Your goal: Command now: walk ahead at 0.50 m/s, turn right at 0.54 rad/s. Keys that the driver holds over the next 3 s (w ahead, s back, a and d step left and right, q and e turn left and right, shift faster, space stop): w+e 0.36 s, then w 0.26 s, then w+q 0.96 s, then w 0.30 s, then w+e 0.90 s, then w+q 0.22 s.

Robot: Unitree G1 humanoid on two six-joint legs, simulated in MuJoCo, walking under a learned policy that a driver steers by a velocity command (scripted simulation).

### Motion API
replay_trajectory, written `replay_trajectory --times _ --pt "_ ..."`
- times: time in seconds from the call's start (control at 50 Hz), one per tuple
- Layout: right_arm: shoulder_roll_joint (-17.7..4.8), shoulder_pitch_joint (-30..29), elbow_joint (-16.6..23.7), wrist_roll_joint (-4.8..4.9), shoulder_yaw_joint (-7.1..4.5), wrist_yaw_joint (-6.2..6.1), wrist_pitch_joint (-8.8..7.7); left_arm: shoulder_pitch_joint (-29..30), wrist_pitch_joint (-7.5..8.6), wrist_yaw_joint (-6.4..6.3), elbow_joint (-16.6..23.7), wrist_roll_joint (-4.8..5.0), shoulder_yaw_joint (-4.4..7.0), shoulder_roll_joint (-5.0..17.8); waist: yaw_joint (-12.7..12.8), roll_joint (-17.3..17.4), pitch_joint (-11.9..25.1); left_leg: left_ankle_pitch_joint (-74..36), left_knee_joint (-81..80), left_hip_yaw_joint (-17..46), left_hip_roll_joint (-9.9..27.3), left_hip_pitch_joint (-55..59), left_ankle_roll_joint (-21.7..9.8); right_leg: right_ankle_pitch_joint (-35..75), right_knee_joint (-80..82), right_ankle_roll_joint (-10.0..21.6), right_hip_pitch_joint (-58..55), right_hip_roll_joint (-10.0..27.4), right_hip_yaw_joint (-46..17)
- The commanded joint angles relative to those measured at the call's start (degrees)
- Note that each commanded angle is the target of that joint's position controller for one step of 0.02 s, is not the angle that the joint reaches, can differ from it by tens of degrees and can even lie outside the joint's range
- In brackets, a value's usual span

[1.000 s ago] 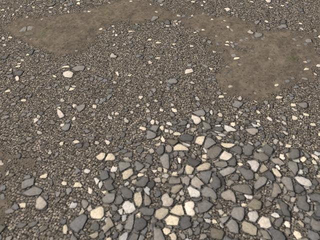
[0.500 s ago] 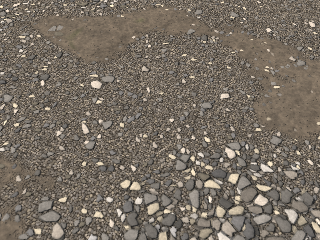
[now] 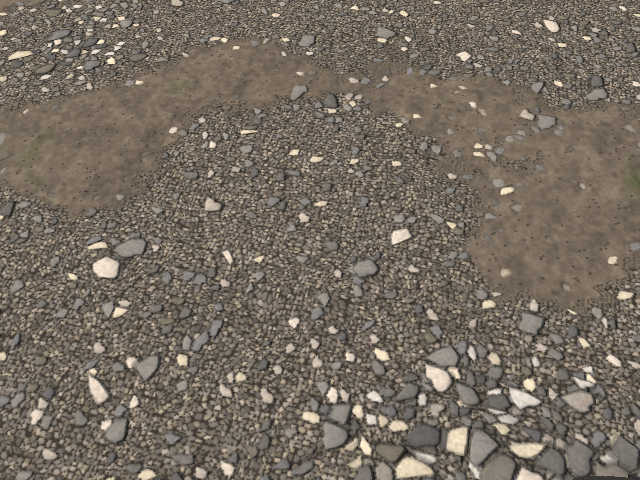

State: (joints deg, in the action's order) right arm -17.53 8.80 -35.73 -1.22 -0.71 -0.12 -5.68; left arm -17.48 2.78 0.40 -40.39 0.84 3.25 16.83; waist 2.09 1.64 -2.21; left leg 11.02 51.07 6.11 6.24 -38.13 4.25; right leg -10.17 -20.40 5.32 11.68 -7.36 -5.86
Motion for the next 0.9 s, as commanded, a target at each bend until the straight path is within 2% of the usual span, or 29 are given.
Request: replay_trajectory --times 0.02,0.06,0.1,0.14,0.16,0.18,0.2,0.22,0.24,0.26,0.28,0.3,0.32,0.38,0.44,0.52,0.6,0.64,0.66,0.68,0.7,0.72,0.74,0.76,0.78,0.8,0.82,0.86,0.9 --pt "-2.8 -3.1 3.5 0.43 -0.53 0.05 -0.47 1.6 0.46 -0.95 3.6 0.57 2.81 9.9 0.6 -5.6 2.4 -13.0 -12.5 -4.6 -4.7 12.4 1.4 8.0 6.0 8.3 10.0 9.5 -7.1" --pt "-4.2 -5.0 4.1 1.47 -1.13 0.35 -0.81 -0.6 -0.05 -1.08 2.7 0.97 2.95 10.2 1.4 -6.7 3.4 -14.9 -17.2 -2.9 -5.8 14.1 1.2 3.2 3.8 7.0 6.8 11.0 -10.5" --pt "-6.2 -4.2 4.1 1.96 -2.18 0.49 -1.12 -0.9 -0.30 -1.20 2.6 1.10 2.90 9.7 0.4 -7.9 3.9 -12.4 -20.0 -0.7 -5.2 15.4 -0.1 -1.1 0.2 5.3 2.9 13.0 -14.9" --pt "-7.4 0.1 3.1 2.02 -3.41 0.49 -1.48 -0.1 -0.55 -1.10 2.8 0.65 2.71 8.6 -2.5 -8.7 4.5 -7.8 -21.8 -1.4 -5.3 20.8 -2.6 -2.2 -5.0 3.4 1.9 13.3 -17.1" --pt "-8.5 4.7 2.3 1.62 -4.23 0.21 -1.67 -0.5 -0.45 -0.93 3.0 0.33 2.00 6.3 -4.9 -8.2 6.6 -5.9 -22.9 -1.0 -3.8 27.9 -4.4 -2.2 -11.1 1.5 3.6 11.0 -15.6" --pt "-11.5 12.1 2.0 0.69 -5.11 -0.22 -1.75 -2.1 -0.25 -0.52 3.8 -0.54 0.45 1.6 -7.4 -0.1 13.7 0.7 -24.3 9.1 6.4 40.2 -8.0 -10.8 -27.9 -0.8 8.8 6.8 -10.3" --pt "-16.6 15.4 0.2 -0.27 -6.36 0.21 -0.81 -9.0 0.48 -0.30 6.2 1.15 -0.47 -0.5 -3.6 20.5 18.7 17.8 -32.8 38.1 18.1 53.3 -16.9 -25.5 -46.4 -3.6 27.3 1.2 -3.2" --pt "-11.6 14.0 1.0 0.61 -5.54 0.57 -0.69 -8.1 0.31 -0.60 4.7 1.99 0.69 5.5 -5.1 13.6 14.6 30.8 -35.8 42.8 18.1 50.6 -16.8 -21.2 -54.5 -4.5 33.8 5.4 -4.6" --pt "-8.6 11.8 1.3 0.98 -4.71 0.33 -0.48 -2.5 -0.07 -0.70 5.2 1.54 1.62 8.4 -6.4 7.9 8.4 27.0 -35.8 32.9 15.7 45.2 -14.6 -15.6 -56.4 -4.8 35.1 7.2 -3.4" --pt "-7.2 9.3 1.4 0.54 -4.19 0.28 -0.29 0.5 -0.41 -0.90 5.6 0.74 1.73 8.2 -5.9 3.7 5.5 16.9 -35.4 24.1 13.0 39.7 -13.3 -11.4 -55.3 -5.1 33.0 9.1 -2.1" --pt "-5.6 7.8 0.9 0.30 -3.72 0.21 -0.13 2.5 -0.48 -0.83 6.2 0.21 1.88 7.5 -5.4 3.1 2.8 9.2 -36.2 17.4 10.2 35.8 -12.9 -8.7 -52.5 -5.2 31.9 10.4 -2.1" --pt "-5.1 7.1 0.3 0.03 -3.55 -0.02 -0.29 2.2 -0.67 -0.49 6.5 0.59 1.95 6.7 -4.2 5.7 2.1 4.7 -37.3 13.1 9.0 33.1 -12.7 -7.0 -50.8 -5.4 29.4 11.8 -1.9" --pt "-4.4 6.9 -0.2 0.25 -3.49 -0.09 -0.54 2.0 -1.00 -0.29 6.4 0.82 1.90 6.0 -4.0 6.6 1.8 2.1 -38.5 9.7 8.0 32.1 -12.8 -6.2 -49.5 -5.6 28.2 12.3 -1.1" --pt "-5.1 8.3 -2.4 0.74 -3.98 0.00 -1.06 4.3 -1.69 -0.15 7.1 0.43 1.37 3.4 -4.1 4.4 0.7 -5.2 -40.6 4.0 8.3 32.3 -14.3 -4.0 -44.6 -6.0 29.7 12.4 -0.4" --pt "-6.4 9.4 -4.6 0.77 -4.40 0.26 -0.82 7.1 -1.28 0.16 7.5 0.13 0.63 1.6 -4.3 2.3 0.5 -11.1 -41.6 0.2 8.6 34.6 -15.5 0.8 -35.0 -6.1 30.7 11.9 -0.9" --pt "-8.0 10.5 -7.1 1.87 -4.61 0.17 -0.04 14.4 0.03 1.61 8.6 0.06 -0.32 0.4 -6.3 1.7 -1.4 -14.0 -42.3 -5.4 7.4 35.2 -14.7 9.1 -21.2 -5.5 26.9 11.4 3.6" --pt "-9.4 14.3 -10.4 2.83 -4.85 0.29 1.08 20.2 0.72 2.62 10.7 0.45 -0.48 0.9 -7.2 2.3 -2.9 -18.2 -40.9 -5.9 9.5 40.0 -14.2 6.4 -14.0 -3.4 24.8 10.3 6.2" --pt "-10.3 14.3 -11.4 3.34 -5.00 0.17 1.77 19.5 0.97 2.78 10.9 0.16 0.12 2.4 -5.3 3.6 -1.7 -29.2 -36.9 -6.0 10.0 42.1 -13.4 2.5 -11.0 -1.4 20.1 8.7 7.5" --pt "-10.9 13.9 -11.8 3.57 -5.03 0.04 2.11 15.5 1.10 2.57 10.0 -0.12 0.96 3.9 -2.3 4.3 1.1 -38.6 -32.0 -6.6 9.2 41.8 -12.6 2.4 -9.1 -0.2 13.0 7.0 8.6" --pt "-10.6 13.2 -12.0 3.67 -4.69 -0.12 2.35 7.0 1.14 2.11 7.4 -0.29 2.34 6.2 2.5 3.6 6.0 -43.4 -22.8 -8.4 7.0 38.6 -11.2 6.0 -6.2 1.5 0.4 5.6 9.5" --pt "-8.7 12.5 -11.0 2.80 -3.75 -0.23 2.00 -2.9 0.84 1.18 5.0 -0.83 3.74 9.7 6.8 1.9 13.1 -32.0 -9.3 -9.2 4.5 26.9 -9.1 8.2 -9.0 4.0 -17.6 11.9 3.1" --pt "-1.0 18.1 -8.8 1.51 -1.22 0.31 1.10 -7.5 0.61 0.42 4.2 -1.76 4.78 15.8 4.1 -12.7 22.4 9.6 13.7 -9.3 -5.1 3.8 -5.1 2.8 -7.3 12.5 -39.0 29.4 -23.4" --pt "-5.0 16.3 -10.1 2.79 -2.20 0.42 0.06 -8.1 0.55 0.21 4.4 -1.56 3.69 11.1 6.2 -11.2 26.3 22.5 22.4 0.8 -6.5 -1.2 -4.9 -1.9 -0.3 14.1 -36.6 32.2 -33.5" --pt "-8.5 11.4 -8.2 4.37 -3.54 0.50 -0.20 -4.5 0.81 0.26 3.8 -1.18 2.63 8.5 5.4 -9.4 15.7 18.8 23.9 1.0 -3.7 -5.4 -5.3 -1.2 1.3 11.2 -28.8 29.7 -23.6" --pt "-7.7 8.7 -7.5 4.26 -3.45 0.32 -0.16 -1.1 1.07 0.38 3.4 -0.80 2.01 6.4 3.3 -7.8 10.2 13.9 21.3 -0.7 -1.1 -4.8 -5.3 1.1 2.9 9.3 -21.2 26.8 -16.0" --pt "-6.9 7.6 -7.6 3.27 -3.57 0.10 0.28 2.0 1.45 0.67 3.1 -0.82 1.43 4.2 1.5 -6.8 6.3 10.3 18.6 -1.2 0.3 -3.2 -4.9 3.3 5.1 8.0 -14.7 24.4 -11.0" --pt "-6.2 9.2 -8.3 2.91 -3.81 0.01 1.17 4.0 2.06 0.85 2.9 -1.17 1.15 2.8 -0.6 -8.0 4.7 7.1 16.9 -0.5 1.7 0.6 -4.6 4.9 7.5 7.0 -9.7 22.7 -6.8" --pt "-3.3 11.6 -9.2 3.08 -3.48 -0.02 2.79 5.7 3.27 0.94 1.8 -1.44 1.50 2.5 -2.7 -7.1 3.3 4.3 16.0 -0.5 2.0 4.3 -3.8 8.1 11.2 7.1 -4.4 22.2 -2.3" --pt "-2.5 10.0 -8.4 2.96 -3.49 -0.18 3.67 6.2 4.02 0.66 0.4 -1.68 1.94 3.5 -3.4 -5.8 0.9 1.2 13.6 0.2 2.1 2.3 -3.1 12.1 13.0 6.9 -2.5 22.2 2.2"
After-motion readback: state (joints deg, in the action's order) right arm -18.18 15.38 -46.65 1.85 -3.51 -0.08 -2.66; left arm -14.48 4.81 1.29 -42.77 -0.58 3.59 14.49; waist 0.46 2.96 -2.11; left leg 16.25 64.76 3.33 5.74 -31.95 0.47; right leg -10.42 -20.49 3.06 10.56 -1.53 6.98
